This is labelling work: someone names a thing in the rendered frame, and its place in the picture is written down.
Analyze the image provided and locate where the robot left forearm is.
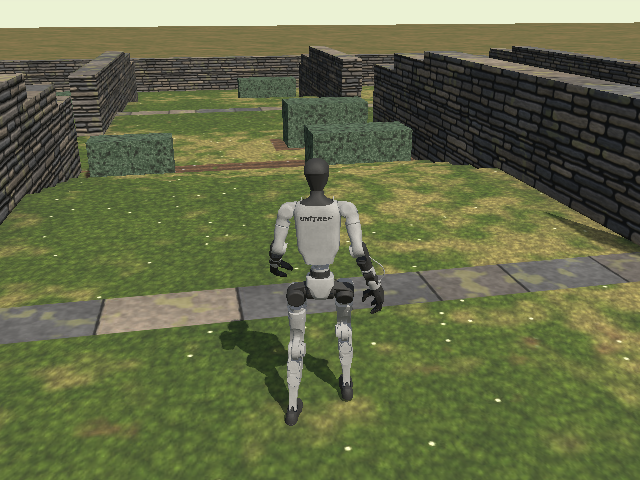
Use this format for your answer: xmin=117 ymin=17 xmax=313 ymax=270
xmin=269 ymin=240 xmax=283 ymax=268

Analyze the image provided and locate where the robot left foot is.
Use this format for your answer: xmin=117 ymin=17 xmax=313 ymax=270
xmin=285 ymin=398 xmax=303 ymax=426

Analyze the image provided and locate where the robot right hand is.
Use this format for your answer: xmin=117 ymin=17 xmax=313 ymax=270
xmin=362 ymin=282 xmax=384 ymax=314

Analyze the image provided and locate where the robot right forearm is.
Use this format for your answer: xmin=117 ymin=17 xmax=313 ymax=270
xmin=356 ymin=242 xmax=381 ymax=290

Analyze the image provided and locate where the robot left hand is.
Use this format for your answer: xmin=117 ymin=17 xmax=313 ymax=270
xmin=270 ymin=260 xmax=293 ymax=277

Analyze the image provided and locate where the robot foot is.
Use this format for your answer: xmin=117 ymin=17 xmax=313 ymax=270
xmin=285 ymin=398 xmax=303 ymax=426
xmin=339 ymin=374 xmax=353 ymax=400

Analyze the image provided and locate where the right robot upper arm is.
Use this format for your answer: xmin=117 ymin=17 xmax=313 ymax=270
xmin=338 ymin=201 xmax=365 ymax=258

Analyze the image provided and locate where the robot right foot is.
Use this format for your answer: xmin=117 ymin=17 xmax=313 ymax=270
xmin=339 ymin=374 xmax=353 ymax=400

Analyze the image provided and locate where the left robot upper arm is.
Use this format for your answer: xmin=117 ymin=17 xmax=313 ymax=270
xmin=271 ymin=201 xmax=297 ymax=255

